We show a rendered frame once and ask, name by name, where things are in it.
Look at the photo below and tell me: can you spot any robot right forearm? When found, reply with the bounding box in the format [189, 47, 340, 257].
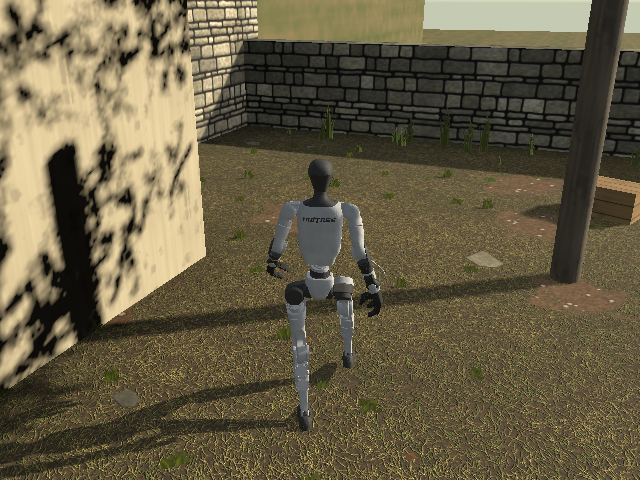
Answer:
[357, 244, 380, 294]

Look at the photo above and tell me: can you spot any right robot foot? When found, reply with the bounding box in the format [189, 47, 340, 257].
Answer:
[342, 350, 356, 368]

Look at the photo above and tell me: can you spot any robot left hand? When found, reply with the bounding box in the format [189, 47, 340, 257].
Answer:
[266, 261, 290, 279]

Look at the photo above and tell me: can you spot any robot left forearm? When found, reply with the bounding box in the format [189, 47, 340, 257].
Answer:
[267, 238, 282, 267]

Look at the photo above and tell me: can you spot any robot right thigh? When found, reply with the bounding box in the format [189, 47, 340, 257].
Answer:
[333, 276, 354, 317]

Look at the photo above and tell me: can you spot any robot right hand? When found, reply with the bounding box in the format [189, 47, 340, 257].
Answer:
[359, 290, 383, 317]

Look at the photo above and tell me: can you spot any robot left upper arm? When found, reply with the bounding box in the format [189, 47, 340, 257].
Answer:
[271, 201, 300, 254]

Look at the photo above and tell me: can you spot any robot right upper arm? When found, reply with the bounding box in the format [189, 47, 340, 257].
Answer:
[341, 202, 367, 260]

